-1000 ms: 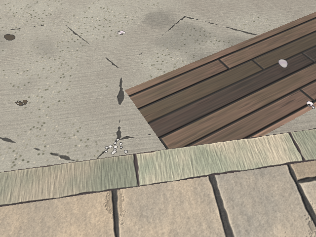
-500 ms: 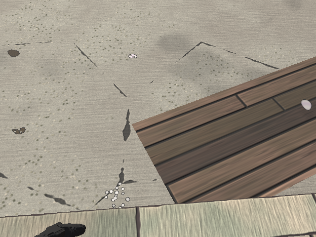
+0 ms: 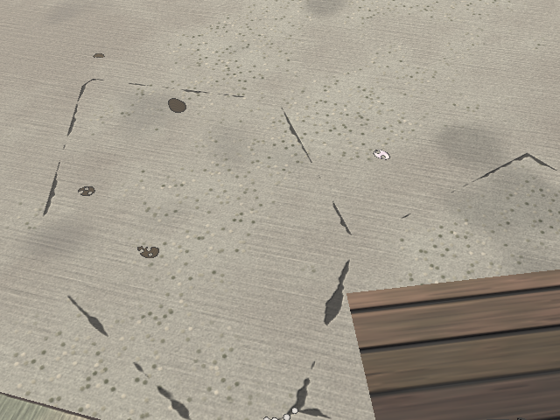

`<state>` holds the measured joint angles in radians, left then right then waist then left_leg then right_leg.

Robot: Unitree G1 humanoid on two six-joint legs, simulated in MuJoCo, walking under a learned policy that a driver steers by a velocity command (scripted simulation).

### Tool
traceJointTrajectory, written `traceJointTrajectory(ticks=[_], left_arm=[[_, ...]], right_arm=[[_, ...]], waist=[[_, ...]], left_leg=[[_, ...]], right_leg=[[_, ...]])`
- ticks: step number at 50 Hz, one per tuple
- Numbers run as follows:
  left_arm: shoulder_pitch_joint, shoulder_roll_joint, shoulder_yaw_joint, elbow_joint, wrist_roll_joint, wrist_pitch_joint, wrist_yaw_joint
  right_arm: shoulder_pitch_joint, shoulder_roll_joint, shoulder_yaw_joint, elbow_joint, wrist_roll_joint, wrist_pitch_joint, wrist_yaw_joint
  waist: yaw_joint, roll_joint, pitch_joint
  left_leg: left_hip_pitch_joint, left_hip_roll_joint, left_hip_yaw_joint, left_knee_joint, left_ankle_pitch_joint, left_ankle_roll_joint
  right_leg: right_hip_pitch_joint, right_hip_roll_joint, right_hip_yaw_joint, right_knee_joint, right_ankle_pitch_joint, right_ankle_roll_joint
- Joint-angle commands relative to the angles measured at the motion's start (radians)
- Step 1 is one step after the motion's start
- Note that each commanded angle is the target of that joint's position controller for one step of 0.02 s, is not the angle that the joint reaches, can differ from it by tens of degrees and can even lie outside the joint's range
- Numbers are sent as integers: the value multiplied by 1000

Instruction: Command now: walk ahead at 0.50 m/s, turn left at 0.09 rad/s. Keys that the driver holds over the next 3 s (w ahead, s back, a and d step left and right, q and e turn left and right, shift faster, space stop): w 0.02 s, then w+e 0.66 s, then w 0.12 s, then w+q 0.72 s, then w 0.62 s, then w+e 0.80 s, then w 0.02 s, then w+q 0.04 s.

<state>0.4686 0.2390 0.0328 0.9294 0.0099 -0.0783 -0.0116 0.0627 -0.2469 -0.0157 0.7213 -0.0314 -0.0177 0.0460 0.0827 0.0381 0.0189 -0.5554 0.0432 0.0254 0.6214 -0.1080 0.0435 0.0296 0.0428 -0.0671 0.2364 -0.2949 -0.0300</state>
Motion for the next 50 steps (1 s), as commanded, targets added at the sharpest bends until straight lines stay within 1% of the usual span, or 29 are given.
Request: traceJointTrajectory(ticks=[1, 3, 4, 5, 6, 7, 8, 10, 14, 18, 19, 22, 23, 27, 28, 31, 33, 35, 37, 38, 39, 40, 41, 42, 43, 44, 45, 47, 50], left_arm=[[1, 183, 38, -29, 5, 2, 10], [5, 169, 30, -19, -6, 11, 12], [-15, 124, 14, -60, -11, 7, 10], [88, 30, -4, -81, -26, 11, 10], [23, 156, 31, -60, 1, 22, 21], [-33, 152, 38, -74, -6, 20, 16], [-47, 120, 32, -68, -11, 23, 14], [-19, 94, 32, -46, 8, 51, 6], [-113, 74, 39, -78, 12, 82, -19], [-218, 62, 32, -120, 18, 91, -37], [-207, 72, 39, -110, 25, 95, -40], [-295, 84, 46, -133, 32, 97, -44], [-363, 90, 56, -154, 23, 89, -42], [-466, 77, 56, -188, 32, 75, -47], [-502, 66, 47, -203, 19, 67, -53], [-552, 34, 33, -192, 30, 60, -86], [-555, 28, 29, -176, 43, 60, -86], [-479, 44, 31, -144, 68, 49, -63], [-211, 93, 54, -30, 70, 37, -29], [-54, 152, 78, 38, 77, 25, -13], [-3, 253, 95, 63, 71, 19, -15], [119, 288, 105, 47, 16, 26, -17], [137, 268, 101, 46, 17, 53, 0], [28, 199, 80, 38, 21, 64, 17], [-83, 153, 64, 18, 19, 60, 29], [-133, 127, 53, -7, 17, 45, 27], [-196, 91, 37, -8, 2, 22, 20], [-217, 127, 46, 18, 4, -18, 16], [-184, 78, 35, 41, 7, -38, 10]], right_arm=[[-40, -87, -22, -75, 1, -23, -10], [195, -123, -43, 4, -16, -42, -27], [384, -201, -65, 34, -37, -51, -41], [395, -284, -85, 31, -30, -43, -45], [355, -222, -76, 28, 7, -32, -44], [262, -161, -57, 21, 10, -34, -44], [220, -115, -45, 25, 9, -43, -41], [190, -74, -35, 37, 12, -59, -45], [220, -99, -45, 69, 21, -82, -51], [281, -112, -56, 110, 18, -73, -56], [315, -129, -63, 118, 8, -81, -58], [360, -112, -59, 142, 7, -83, -59], [400, -84, -53, 173, 9, -92, -64], [449, -92, -58, 212, -8, -103, -74], [393, -95, -59, 204, -13, -108, -78], [413, -82, -51, 226, 6, -111, -92], [420, -92, -49, 238, 10, -105, -102], [461, -107, -49, 259, 13, -85, -105], [484, -117, -52, 279, 7, -57, -102], [455, -102, -52, 282, 20, -50, -95], [542, -16, -46, 269, 39, -52, -85], [504, -53, -41, 213, 83, -70, -78], [360, -80, -40, 168, 88, -76, -79], [290, -78, -35, 165, 51, -70, -76], [270, -70, -36, 178, 20, -57, -72], [321, -63, -35, 201, -12, -33, -65], [341, -57, -41, 213, -19, -14, -56], [297, 7, -29, 195, -14, 4, -31], [242, -4, -32, 186, 2, -10, -24]], waist=[[-55, -132, 45], [-156, -81, -86], [-231, 30, -228], [-181, 238, -324], [-187, 86, -226], [-147, 53, -99], [-121, 41, -42], [-76, 71, -5], [-61, 34, 25], [-84, 34, 24], [-90, 34, 1], [-106, 3, 48], [-118, 12, 94], [-143, 20, 147], [-121, -11, 178], [-161, -47, 175], [-172, -34, 174], [-147, -28, 120], [-49, -9, -34], [47, -60, -93], [-22, -281, -226], [72, -171, -506], [100, -116, -474], [48, -62, -286], [-2, -39, -167], [-45, -19, -118], [-112, 20, -36], [-146, -42, 53], [-135, -96, 56]], left_leg=[[91, -37, 39, -84, -57, 39], [433, -59, 25, -171, -26, 79], [696, 162, -206, -188, -136, 133], [882, 407, -611, -303, -237, 227], [771, 378, -608, -335, -265, 210], [640, 331, -444, -363, -169, 182], [543, 286, -329, -400, -39, 154], [440, 222, -181, -441, 68, 107], [442, 205, -55, -483, 201, 104], [490, 196, 43, -471, 260, 122], [535, 225, 38, -442, 268, 147], [592, 246, 66, -405, 268, 147], [658, 233, 57, -401, 198, 126], [746, 254, 97, -372, 204, 101], [639, 219, 150, -382, 98, 77], [536, 201, 222, -316, -8, 56], [585, 216, 233, -211, 110, 51], [659, 220, 236, 11, 393, 49], [571, 209, 232, 409, 486, 50], [391, 126, 243, 771, 168, 27], [-82, 11, 148, 1227, -782, 0], [-251, 3, -67, 1299, -714, 0], [-352, 19, -59, 1217, -585, -4], [-393, 40, -17, 1115, -472, -10], [-328, 54, -21, 1042, -398, -12], [-188, 73, -46, 983, -367, -7], [-70, 104, -86, 805, -255, -13], [29, 96, -82, 591, -114, -35], [17, 90, -75, 338, 51, -22]], right_leg=[[-12, -276, 135, 26, 634, -120], [-81, -213, 86, 312, 739, -85], [-272, -160, 49, 604, 439, -65], [-589, 10, 10, 906, -233, -36], [-664, -30, 120, 979, -210, -52], [-651, -69, 144, 946, -118, -57], [-606, -98, 138, 897, -64, -51], [-526, -124, 132, 837, -23, -34], [-594, -128, 116, 796, 88, -15], [-664, -136, 94, 699, 228, -2], [-692, -140, 93, 763, 304, -16], [-795, -141, 102, 756, 328, -37], [-896, -138, 129, 719, 371, -40], [-977, -144, 110, 644, 379, -58], [-874, -153, 94, 471, 485, -46], [-620, -121, -1, 250, 739, -60], [-599, -104, -27, 194, 727, -75], [-516, -56, -58, 141, 614, -103], [-180, -15, -74, 167, 534, -140], [59, -77, -11, 84, 671, -185], [510, -302, 158, 492, 1347, -244], [716, -485, 388, 535, 1394, -370], [627, -491, 449, 338, 902, -362], [401, -441, 421, 191, 511, -315], [176, -431, 398, 116, 404, -292], [-39, -434, 382, 71, 349, -294], [-247, -392, 312, 15, 302, -245], [-427, -307, 203, -64, 317, -221], [-335, -255, 62, -48, 494, -189]])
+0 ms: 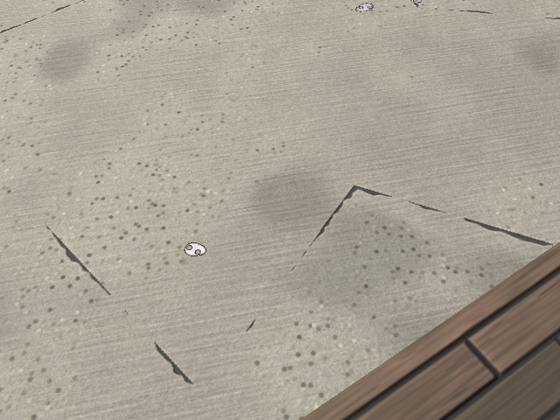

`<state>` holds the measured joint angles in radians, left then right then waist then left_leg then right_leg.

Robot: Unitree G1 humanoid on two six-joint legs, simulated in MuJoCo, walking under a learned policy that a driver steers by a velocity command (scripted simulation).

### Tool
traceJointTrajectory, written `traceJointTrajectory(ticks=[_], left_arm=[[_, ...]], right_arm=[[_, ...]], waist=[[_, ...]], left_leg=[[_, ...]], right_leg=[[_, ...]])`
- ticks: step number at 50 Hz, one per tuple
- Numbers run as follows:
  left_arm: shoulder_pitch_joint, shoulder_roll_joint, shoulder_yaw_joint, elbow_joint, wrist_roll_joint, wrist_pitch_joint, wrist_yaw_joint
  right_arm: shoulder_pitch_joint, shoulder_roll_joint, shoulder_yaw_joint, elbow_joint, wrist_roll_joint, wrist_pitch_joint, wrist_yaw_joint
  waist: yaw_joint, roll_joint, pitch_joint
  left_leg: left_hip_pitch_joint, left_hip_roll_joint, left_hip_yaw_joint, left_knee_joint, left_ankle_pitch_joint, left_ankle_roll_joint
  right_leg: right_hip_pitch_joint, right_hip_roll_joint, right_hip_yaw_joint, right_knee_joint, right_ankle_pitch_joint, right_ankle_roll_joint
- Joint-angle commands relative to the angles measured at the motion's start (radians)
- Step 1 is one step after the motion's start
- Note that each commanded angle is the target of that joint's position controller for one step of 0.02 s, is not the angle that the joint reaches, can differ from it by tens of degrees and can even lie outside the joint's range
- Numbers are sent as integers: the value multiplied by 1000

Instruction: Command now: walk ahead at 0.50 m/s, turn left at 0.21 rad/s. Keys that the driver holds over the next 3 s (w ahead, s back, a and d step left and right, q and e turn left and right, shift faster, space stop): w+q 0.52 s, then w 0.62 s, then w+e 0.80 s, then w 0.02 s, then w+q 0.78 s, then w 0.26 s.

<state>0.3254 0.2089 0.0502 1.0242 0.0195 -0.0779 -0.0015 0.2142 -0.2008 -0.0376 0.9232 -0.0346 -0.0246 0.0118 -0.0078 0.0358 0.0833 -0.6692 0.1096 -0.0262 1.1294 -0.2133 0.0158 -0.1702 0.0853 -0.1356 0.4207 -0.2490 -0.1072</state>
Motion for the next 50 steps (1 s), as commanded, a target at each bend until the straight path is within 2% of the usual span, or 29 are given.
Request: traceJointTrajectory(ticks=[1, 4, 8, 10, 12, 13, 14, 15, 16, 17, 18, 19, 20, 23, 27, 31, 33, 35, 36, 37, 38, 39, 40, 41, 42, 43, 45, 47, 50], left_arm=[[-34, 98, 14, -54, -3, -38, 0], [44, 109, 14, -35, -8, -31, 7], [120, 133, 19, -8, 5, -16, 24], [118, 149, 22, -6, 12, -8, 29], [103, 172, 26, -11, 17, 3, 31], [68, 179, 25, -33, 12, 8, 29], [58, 128, 10, -104, -22, -1, 14], [-1, 127, 14, -150, -9, -13, -1], [-101, 141, 15, -174, 4, -18, -6], [-106, 123, 9, -178, -5, -27, -9], [-85, 118, 12, -167, -3, -26, -6], [-67, 117, 13, -169, 14, -9, -4], [-40, 107, 11, -159, 27, 12, -6], [-87, 95, 9, -187, 27, 41, -11], [-254, 95, 4, -247, 17, 40, -12], [-354, 89, -7, -279, 10, 30, -22], [-372, 99, -7, -290, 9, 22, -25], [-324, 125, 2, -285, 9, 14, -25], [-261, 140, 9, -268, 9, 8, -22], [-143, 153, 19, -229, 10, -1, -16], [-1, 191, 33, -190, 20, -15, -5], [135, 285, 52, -185, 41, -20, 7], [122, 333, 67, -158, 29, -4, -2], [23, 234, 48, -178, 8, 6, -7], [-52, 164, 31, -195, 1, 4, -11], [-87, 135, 22, -195, 6, 1, -10], [-65, 111, 11, -165, 0, -11, -4], [-11, 120, 13, -135, -7, -25, -6], [41, 134, 17, -104, -13, -29, -5]], right_arm=[[54, -41, -5, -24, 13, -8, 13], [-82, -34, 1, -65, 18, -13, 24], [-197, -44, -7, -117, 4, -12, 34], [-184, -45, -13, -123, 2, -13, 34], [-47, -68, -32, -89, 0, -18, 27], [124, -106, -52, -38, -8, -26, 21], [283, -245, -93, -19, -26, -27, 4], [261, -290, -101, -21, 4, -14, 4], [223, -283, -96, -18, 18, -3, -2], [161, -231, -84, -18, 22, 0, -7], [103, -185, -71, -25, 24, 0, -9], [60, -158, -62, -32, 33, -4, -12], [38, -148, -57, -40, 32, -12, -12], [75, -193, -67, -35, 35, -34, -9], [145, -200, -72, -32, 36, -33, -8], [215, -186, -67, -13, 28, -37, -11], [226, -190, -64, -7, 20, -40, -13], [202, -208, -67, -11, 15, -44, -19], [184, -219, -69, -13, 13, -46, -21], [166, -226, -69, -15, 14, -48, -20], [174, -198, -60, -18, 15, -53, -16], [229, -120, -40, -51, 43, -58, -10], [320, -119, -42, -40, 44, -57, -7], [263, -166, -48, -22, 20, -47, -13], [176, -161, -45, -37, 13, -50, -4], [136, -142, -41, -49, 13, -50, 2], [135, -127, -35, -48, -5, -35, 11], [125, -115, -30, -50, -6, -24, 17], [13, -105, -21, -84, -6, -17, 24]], waist=[[-32, -106, -15], [22, -91, -2], [53, -68, 37], [38, -83, 18], [-26, -99, -71], [-110, -65, -159], [-155, 107, -305], [-122, 187, -363], [-121, 56, -254], [-82, 1, -148], [-30, -46, -73], [11, -36, -50], [32, -15, -59], [37, 1, -63], [-20, 27, -40], [-71, 34, -38], [-76, 42, -34], [-43, 50, -31], [-12, 52, -45], [46, 25, -94], [103, -33, -186], [119, -196, -329], [63, -350, -349], [35, -174, -202], [35, -82, -103], [18, -81, -69], [-4, -130, -67], [-9, -126, -80], [4, -113, -44]], left_leg=[[140, 19, -4, -256, 210, 20], [116, -6, 53, -386, 277, 50], [44, -40, 101, -463, 136, 92], [94, -86, 145, -497, 22, 122], [275, -170, 189, -530, -70, 165], [507, -168, 134, -606, -19, 210], [848, 89, -271, -663, -73, 343], [991, 260, -717, -837, 24, 427], [939, 223, -582, -828, 32, 393], [805, 198, -467, -836, 78, 351], [671, 145, -378, -861, 151, 302], [569, 96, -306, -882, 213, 273], [517, 63, -261, -893, 246, 262], [466, 20, -215, -913, 327, 270], [508, 2, -223, -929, 257, 240], [597, 12, -213, -905, 323, 211], [629, 33, -223, -883, 362, 196], [639, 61, -242, -849, 411, 171], [642, 61, -238, -795, 499, 157], [638, 26, -203, -663, 599, 140], [564, -36, -150, -451, 543, 119], [342, -144, -65, -125, 212, 83], [135, -246, -62, 43, -326, 78], [67, -166, -106, 119, -250, 91], [69, -129, -98, 87, -160, 89], [88, -97, -86, 37, -108, 85], [131, -68, -59, -17, -69, 59], [120, -62, -28, -34, -55, 40], [27, -28, 14, -120, 17, 10]], right_leg=[[-99, -288, 97, -236, 452, -101], [20, -311, 66, -263, 392, -80], [206, -352, 36, -214, 442, -62], [263, -353, -3, -115, 668, -47], [262, -345, -52, 131, 932, -33], [143, -325, -89, 363, 872, -3], [-207, -221, -126, 759, 514, 61], [-504, -22, 33, 992, -281, 92], [-618, -101, 164, 1005, -218, 80], [-615, -148, 165, 926, -142, 78], [-553, -179, 163, 817, -109, 81], [-473, -193, 161, 747, -91, 97], [-409, -195, 157, 705, -77, 112], [-392, -180, 130, 602, -9, 147], [-448, -176, 131, 396, 149, 171], [-426, -153, 119, 237, 242, 147], [-387, -138, 115, 183, 223, 122], [-303, -124, 119, 132, 159, 88], [-224, -103, 113, 108, 112, 71], [-90, -73, 93, 46, 103, 53], [109, -135, 161, 19, 84, 19], [356, -385, 526, -41, -87, -60], [410, -503, 879, -177, -107, -142], [291, -467, 790, -174, -238, -127], [163, -415, 637, -189, -190, -108], [98, -366, 530, -213, -85, -81], [59, -307, 401, -236, 116, -64], [72, -299, 347, -241, 275, -81], [93, -289, 288, -282, 325, -97]])
Over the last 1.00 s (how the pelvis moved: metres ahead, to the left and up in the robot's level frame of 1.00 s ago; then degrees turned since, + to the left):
0.51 -0.13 -0.11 -21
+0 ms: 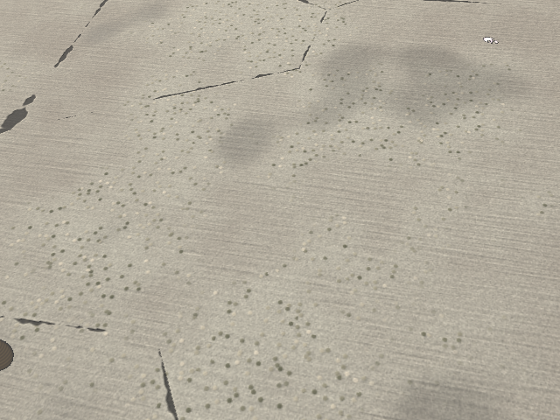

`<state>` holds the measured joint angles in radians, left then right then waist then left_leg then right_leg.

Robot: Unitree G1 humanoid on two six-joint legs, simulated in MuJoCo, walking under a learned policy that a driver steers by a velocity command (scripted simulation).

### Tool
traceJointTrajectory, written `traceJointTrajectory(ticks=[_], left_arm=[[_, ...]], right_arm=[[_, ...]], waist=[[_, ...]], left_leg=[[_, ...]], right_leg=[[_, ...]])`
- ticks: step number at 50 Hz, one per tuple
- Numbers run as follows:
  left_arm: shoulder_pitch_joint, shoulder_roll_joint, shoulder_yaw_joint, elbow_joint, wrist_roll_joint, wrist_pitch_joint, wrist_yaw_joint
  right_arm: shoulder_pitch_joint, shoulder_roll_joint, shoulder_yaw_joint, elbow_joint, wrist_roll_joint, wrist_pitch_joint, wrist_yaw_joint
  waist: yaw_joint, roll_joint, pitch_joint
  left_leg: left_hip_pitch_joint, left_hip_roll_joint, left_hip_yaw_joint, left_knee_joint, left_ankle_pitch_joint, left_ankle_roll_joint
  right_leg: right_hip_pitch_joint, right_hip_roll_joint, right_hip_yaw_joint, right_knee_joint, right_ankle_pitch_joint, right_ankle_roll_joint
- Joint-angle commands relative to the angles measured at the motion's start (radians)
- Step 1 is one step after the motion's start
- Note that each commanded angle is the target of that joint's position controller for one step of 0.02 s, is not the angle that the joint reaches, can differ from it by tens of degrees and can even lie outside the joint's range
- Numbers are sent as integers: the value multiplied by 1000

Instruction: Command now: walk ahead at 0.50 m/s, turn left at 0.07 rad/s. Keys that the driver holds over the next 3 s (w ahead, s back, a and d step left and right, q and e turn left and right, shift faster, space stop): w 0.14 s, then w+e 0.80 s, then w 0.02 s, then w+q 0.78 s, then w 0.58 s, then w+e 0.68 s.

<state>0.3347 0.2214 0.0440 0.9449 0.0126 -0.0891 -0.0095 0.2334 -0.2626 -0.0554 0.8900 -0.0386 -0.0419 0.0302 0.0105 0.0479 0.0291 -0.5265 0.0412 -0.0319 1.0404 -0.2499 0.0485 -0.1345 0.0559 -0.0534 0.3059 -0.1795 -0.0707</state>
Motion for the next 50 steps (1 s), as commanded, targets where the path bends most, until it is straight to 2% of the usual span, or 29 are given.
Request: traceJointTrajectory(ticks=[1, 5, 9, 11, 12, 13, 14, 15, 16, 17, 18, 20, 22, 25, 30, 35, 36, 38, 39, 40, 41, 42, 43, 44, 45, 46, 47, 48, 50], left_arm=[[46, 118, 21, -16, -6, -16, 3], [89, 124, 21, 10, -5, -15, 3], [131, 138, 23, 39, -1, -7, 9], [109, 155, 26, 41, 4, -1, 14], [91, 163, 28, 38, 4, 2, 16], [77, 158, 26, 36, 1, 5, 14], [72, 125, 16, 10, -8, 3, 11], [183, 2, -10, -15, -40, 6, 11], [169, 120, 22, 6, -13, 20, 20], [102, 126, 30, -2, -6, 25, 15], [60, 97, 25, -9, -5, 26, 7], [53, 79, 29, -6, 13, 49, -8], [41, 56, 29, -14, 16, 70, -19], [-46, 49, 30, -49, 17, 85, -31], [-217, 33, 17, -118, 17, 84, -48], [-351, 36, 5, -182, 24, 80, -61], [-356, 42, 6, -188, 26, 80, -61], [-322, 57, 14, -186, 28, 80, -54], [-267, 70, 22, -174, 28, 79, -49], [-176, 88, 33, -149, 27, 74, -42], [-26, 118, 52, -103, 34, 63, -30], [95, 217, 84, -77, 44, 59, -14], [36, 316, 106, -106, 21, 72, -9], [51, 297, 101, -107, 4, 86, -3], [1, 250, 88, -100, -1, 85, 6], [-45, 195, 74, -99, -3, 77, 7], [-79, 169, 65, -102, -9, 68, 12], [-105, 145, 55, -109, -11, 57, 14], [-76, 131, 44, -94, -13, 29, 9]], right_arm=[[-52, -38, 1, -66, -1, 1, 8], [-197, -8, 23, -111, 11, -4, 12], [-263, -30, 21, -139, 13, -10, 3], [-221, -48, 14, -134, 12, -19, -5], [-143, -63, 5, -110, 10, -27, -11], [5, -85, -7, -60, 3, -39, -21], [173, -154, -28, -26, -21, -51, -37], [228, -260, -52, -26, -37, -46, -40], [187, -212, -47, -36, 0, -31, -34], [83, -135, -25, -51, 10, -28, -32], [20, -81, -12, -59, 13, -34, -30], [-2, -43, -1, -47, 16, -48, -38], [29, -47, -2, -31, 21, -67, -40], [70, -61, -9, -11, 27, -81, -42], [123, -56, -7, 19, 22, -77, -45], [200, -87, -15, 54, 19, -64, -55], [206, -93, -17, 58, 18, -58, -58], [198, -118, -23, 60, 15, -45, -63], [193, -135, -28, 60, 15, -36, -65], [189, -150, -32, 57, 15, -24, -63], [175, -155, -33, 47, 19, -16, -59], [176, -112, -22, 12, 17, -17, -55], [161, -42, -15, -71, 31, -29, -33], [26, -115, -23, -98, 19, -43, -29], [-2, -91, -15, -110, 33, -57, -24], [29, -87, -15, -90, 34, -63, -28], [34, -86, -16, -89, 16, -50, -30], [74, -74, -13, -74, -1, -29, -27], [107, -52, -8, -59, -9, 2, -16]], waist=[[-6, -125, 24], [28, -128, 42], [38, -126, 57], [5, -124, 42], [-33, -118, 7], [-98, -78, -72], [-155, -1, -192], [-111, 221, -311], [-106, 115, -294], [-66, 44, -145], [-49, 24, -58], [-8, 53, -3], [6, 34, -9], [9, 21, 13], [-15, 16, 60], [-51, 16, 81], [-48, 20, 78], [-22, 45, 43], [3, 58, 8], [39, 57, -47], [108, 18, -128], [148, -91, -227], [74, -311, -282], [116, -109, -221], [81, -76, -111], [27, -11, -35], [-8, -7, -14], [-36, -21, -27], [-51, -38, -43]], left_leg=[[-135, 47, 34, -83, 83, -31], [-71, 33, 87, -327, 195, -39], [-14, 8, 92, -442, 184, -12], [58, -14, 84, -488, 124, 9], [161, -39, 87, -527, 98, 21], [355, -51, 90, -595, 130, 42], [606, 107, -68, -616, 55, 84], [856, 400, -481, -698, -33, 177], [762, 408, -592, -765, -116, 193], [627, 362, -442, -790, -160, 168], [508, 314, -318, -836, -99, 145], [397, 244, -149, -878, 37, 94], [384, 234, -67, -893, 147, 93], [412, 226, 31, -918, 211, 96], [442, 197, 166, -916, 309, 89], [567, 233, 245, -867, 472, 79], [599, 239, 261, -836, 549, 75], [644, 244, 295, -719, 846, 64], [658, 246, 305, -618, 979, 61], [650, 245, 309, -464, 1015, 60], [555, 230, 325, -235, 893, 36], [315, 193, 318, 71, 468, 2], [-127, -58, 205, 423, -297, -66], [-242, -11, 27, 429, -225, -55], [-251, 37, 14, 365, -125, -45], [-181, 72, 13, 255, -76, -46], [-118, 91, 4, 187, -70, -56], [-56, 98, 5, 148, -58, -65], [-19, 93, 32, 92, -37, -75]], right_leg=[[62, -249, 186, -176, 271, -132], [62, -220, 117, -180, 337, -116], [129, -264, 143, -130, 423, -109], [158, -279, 162, -54, 537, -97], [154, -268, 159, 34, 631, -85], [108, -221, 128, 204, 641, -65], [-58, -163, 92, 455, 412, -46], [-386, -4, 3, 792, -238, -5], [-455, -25, 93, 909, -333, -22], [-479, -78, 117, 920, -247, -30], [-466, -113, 111, 886, -179, -26], [-412, -147, 103, 834, -125, -10], [-408, -148, 91, 834, -85, 2], [-506, -164, 80, 799, 12, 18], [-543, -154, 29, 561, 170, 31], [-500, -123, -60, 372, 141, -16], [-486, -110, -74, 351, 104, -32], [-401, -52, -112, 329, 1, -71], [-334, -15, -127, 322, -59, -94], [-235, 22, -129, 292, -94, -120], [-29, 44, -102, 201, -56, -152], [220, -155, 168, 164, -158, -209], [457, -397, 751, 11, -147, -368], [414, -390, 704, -46, -64, -346], [301, -370, 561, -45, 26, -318], [163, -320, 464, -59, 169, -270], [83, -265, 387, -65, 249, -240], [39, -231, 328, -75, 296, -224], [13, -208, 260, -98, 393, -212]])
Over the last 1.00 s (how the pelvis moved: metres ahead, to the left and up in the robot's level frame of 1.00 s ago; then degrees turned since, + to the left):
0.54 0.10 0.01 23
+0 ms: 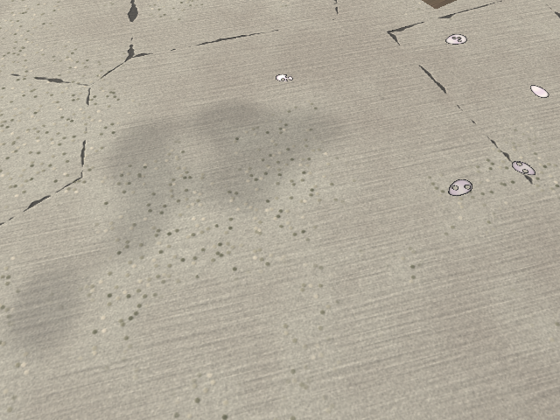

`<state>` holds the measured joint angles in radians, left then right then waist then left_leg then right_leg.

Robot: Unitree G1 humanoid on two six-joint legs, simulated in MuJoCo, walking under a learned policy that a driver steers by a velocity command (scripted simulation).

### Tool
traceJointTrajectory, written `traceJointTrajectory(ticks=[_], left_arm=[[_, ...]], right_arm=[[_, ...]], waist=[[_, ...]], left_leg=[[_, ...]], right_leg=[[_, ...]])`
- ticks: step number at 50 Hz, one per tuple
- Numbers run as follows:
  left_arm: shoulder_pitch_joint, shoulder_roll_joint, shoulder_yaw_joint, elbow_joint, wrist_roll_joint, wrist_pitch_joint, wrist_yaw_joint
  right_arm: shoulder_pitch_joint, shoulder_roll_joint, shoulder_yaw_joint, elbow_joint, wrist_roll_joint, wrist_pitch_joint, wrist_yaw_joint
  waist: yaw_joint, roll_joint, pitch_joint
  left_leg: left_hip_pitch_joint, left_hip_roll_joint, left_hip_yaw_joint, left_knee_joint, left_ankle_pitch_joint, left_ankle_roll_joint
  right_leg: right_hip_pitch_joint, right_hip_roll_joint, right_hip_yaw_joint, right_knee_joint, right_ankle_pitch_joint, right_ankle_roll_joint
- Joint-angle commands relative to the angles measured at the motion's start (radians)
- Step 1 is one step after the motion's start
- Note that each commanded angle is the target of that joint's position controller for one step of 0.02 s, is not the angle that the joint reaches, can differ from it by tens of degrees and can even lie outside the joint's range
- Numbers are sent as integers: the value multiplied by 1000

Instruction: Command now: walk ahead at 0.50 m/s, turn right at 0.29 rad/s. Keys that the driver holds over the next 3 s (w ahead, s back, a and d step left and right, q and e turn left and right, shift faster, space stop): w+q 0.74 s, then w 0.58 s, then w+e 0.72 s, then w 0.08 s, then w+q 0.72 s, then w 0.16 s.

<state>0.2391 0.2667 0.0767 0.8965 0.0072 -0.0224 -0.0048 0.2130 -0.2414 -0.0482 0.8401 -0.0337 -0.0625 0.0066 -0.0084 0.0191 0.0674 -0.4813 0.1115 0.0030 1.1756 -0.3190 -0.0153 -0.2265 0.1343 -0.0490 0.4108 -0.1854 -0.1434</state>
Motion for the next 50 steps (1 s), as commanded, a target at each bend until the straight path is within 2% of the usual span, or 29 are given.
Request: traceJointTrajectory(ticks=[1, 5, 8, 13, 14, 16, 17, 18, 19, 20, 21, 22, 23, 24, 25, 26, 29, 34, 37, 40, 41, 43, 44, 45, 46, 47, 48, 49, 50], left_arm=[[45, 91, 11, -32, -7, -46, 2], [127, 105, 6, -1, 0, -58, -3], [152, 100, -3, 11, 7, -64, 0], [188, 86, -20, 46, 18, -68, 22], [183, 88, -23, 51, 19, -68, 27], [164, 114, -22, 55, 23, -69, 38], [155, 131, -19, 55, 26, -65, 45], [142, 148, -15, 51, 31, -57, 47], [116, 161, -12, 38, 25, -51, 46], [98, 138, -21, -4, 17, -58, 41], [143, 69, -27, -48, -2, -71, 17], [83, 114, -25, -57, 25, -79, 11], [27, 106, -29, -81, 15, -91, 4], [24, 103, -30, -84, 11, -95, 3], [10, 94, -31, -95, 24, -80, 4], [34, 80, -37, -93, 38, -58, 1], [19, 63, -43, -118, 45, -21, -5], [-182, 64, -48, -196, 36, -16, -11], [-268, 65, -53, -231, 29, -21, -15], [-316, 66, -61, -255, 25, -34, -19], [-312, 71, -60, -258, 25, -39, -20], [-217, 98, -50, -234, 25, -48, -16], [-121, 121, -38, -203, 25, -54, -8], [11, 145, -27, -166, 29, -65, 2], [167, 208, -11, -154, 48, -73, 19], [202, 310, 18, -133, 55, -58, 19], [148, 232, 11, -132, 24, -44, 8], [64, 150, -6, -150, 15, -43, 3], [23, 108, -17, -147, 20, -48, -2]], right_arm=[[117, -65, -13, -8, -12, 29, 13], [-30, -78, -13, -46, 6, 37, 20], [-106, -72, -7, -65, 17, 33, 26], [-206, -58, 6, -103, 13, 25, 36], [-204, -56, 7, -106, 11, 24, 37], [-147, -68, 2, -94, 9, 24, 30], [-81, -82, -5, -77, 7, 23, 26], [31, -105, -16, -45, 5, 19, 22], [179, -131, -31, -1, -5, 11, 18], [320, -220, -61, 23, -18, 13, 5], [253, -281, -79, 5, 3, 27, 3], [196, -262, -79, 4, 39, 30, 13], [140, -213, -67, -8, 36, 31, 11], [113, -151, -51, -1, 29, 32, 9], [93, -128, -42, 2, 29, 27, 3], [79, -122, -37, 0, 31, 20, -1], [114, -170, -48, 7, 36, 0, 0], [198, -182, -56, 8, 38, 7, 0], [250, -186, -59, 9, 32, 12, -6], [273, -181, -56, 11, 21, 12, -14], [270, -181, -55, 10, 19, 9, -17], [227, -193, -54, 2, 16, 2, -23], [210, -204, -54, 1, 16, -2, -21], [198, -199, -50, 4, 21, -7, -15], [203, -143, -32, -23, 27, -15, -8], [357, -67, -20, -27, 53, -12, -4], [328, -149, -27, -3, 15, -3, -13], [227, -157, -29, -14, 8, -1, -6], [165, -139, -22, -30, 8, -4, 2]], waist=[[-29, -21, -73], [26, -55, -21], [54, -67, -2], [76, -62, 46], [68, -65, 43], [30, -95, -3], [-1, -115, -42], [-50, -123, -100], [-124, -104, -170], [-180, 7, -270], [-74, 266, -332], [-79, 62, -282], [-62, 7, -169], [-20, -73, -70], [9, -80, -36], [32, -56, -37], [39, -7, -48], [-36, 32, -27], [-77, 43, -38], [-96, 53, -38], [-89, 58, -38], [-35, 70, -53], [8, 65, -91], [77, 22, -160], [133, -66, -290], [63, -309, -374], [47, -175, -284], [39, -66, -141], [32, -32, -83]], left_leg=[[-70, 25, 8, -82, 66, -13], [-182, 31, 21, -227, 223, 5], [-205, -1, 16, -343, 308, 28], [-201, -67, 56, -517, 325, 75], [-169, -84, 76, -549, 298, 89], [-60, -144, 126, -573, 205, 128], [1, -175, 142, -575, 147, 150], [106, -200, 140, -600, 110, 175], [298, -199, 100, -686, 147, 210], [533, -3, -157, -712, 122, 289], [784, 231, -725, -825, 219, 458], [737, 212, -685, -860, 200, 456], [610, 194, -561, -885, 203, 427], [464, 152, -472, -922, 270, 379], [375, 101, -405, -936, 325, 345], [320, 60, -349, -952, 362, 325], [264, 7, -282, -973, 439, 318], [330, -37, -283, -970, 436, 255], [419, -32, -311, -927, 490, 240], [490, -6, -321, -888, 568, 231], [501, 9, -330, -875, 589, 221], [481, 26, -334, -824, 685, 187], [477, 11, -319, -733, 798, 171], [440, -40, -269, -560, 802, 150], [308, -91, -219, -301, 552, 129], [1, -271, -109, -8, -148, 87], [-120, -208, -135, 84, -182, 99], [-131, -165, -142, 77, -86, 98], [-117, -135, -133, 29, -29, 94]], right_leg=[[98, -279, 228, -221, 417, -129], [166, -267, 154, -262, 457, -52], [226, -271, 96, -278, 463, -13], [341, -315, 13, -280, 570, 7], [360, -323, -6, -254, 655, 14], [396, -335, -41, -131, 985, 33], [415, -343, -53, -25, 1127, 39], [405, -347, -61, 135, 1169, 41], [308, -332, -84, 355, 1036, 47], [92, -268, -119, 698, 641, 61], [-351, -15, -41, 1052, -304, 115], [-457, -95, 132, 1082, -254, 93], [-480, -145, 133, 1027, -176, 95], [-443, -182, 117, 927, -141, 102], [-399, -207, 118, 854, -139, 118], [-347, -217, 109, 807, -133, 136], [-333, -223, 71, 682, -95, 178], [-417, -217, 50, 416, 106, 214], [-438, -193, 54, 314, 155, 209], [-414, -171, 43, 215, 158, 181], [-379, -166, 47, 181, 148, 165], [-218, -140, 48, 115, 91, 125], [-100, -112, 35, 89, 48, 103], [74, -126, 43, 29, 73, 75], [297, -328, 260, 13, -73, 21], [510, -564, 731, -85, -118, -123], [423, -551, 829, -138, -254, -132], [283, -499, 656, -152, -249, -109], [192, -443, 524, -174, -137, -82]])
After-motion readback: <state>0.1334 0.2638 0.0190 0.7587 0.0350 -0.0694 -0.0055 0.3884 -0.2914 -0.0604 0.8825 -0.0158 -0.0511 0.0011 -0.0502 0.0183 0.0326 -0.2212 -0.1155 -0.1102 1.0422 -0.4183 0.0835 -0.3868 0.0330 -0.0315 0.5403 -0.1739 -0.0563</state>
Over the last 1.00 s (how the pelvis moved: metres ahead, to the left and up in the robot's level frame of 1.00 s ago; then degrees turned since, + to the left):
0.50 -0.06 -0.01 -26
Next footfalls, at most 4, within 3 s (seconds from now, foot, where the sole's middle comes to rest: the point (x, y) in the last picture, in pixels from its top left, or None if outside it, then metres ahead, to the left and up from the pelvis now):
0.38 left None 0.37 0.12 -0.77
0.92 right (276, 322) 0.71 0.05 -0.77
1.42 left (168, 274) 0.86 0.34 -0.77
1.96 right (215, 186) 1.17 0.24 -0.77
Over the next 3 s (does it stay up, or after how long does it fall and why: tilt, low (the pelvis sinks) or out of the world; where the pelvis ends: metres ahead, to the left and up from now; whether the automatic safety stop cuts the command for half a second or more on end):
stays up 1.58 0.37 0.00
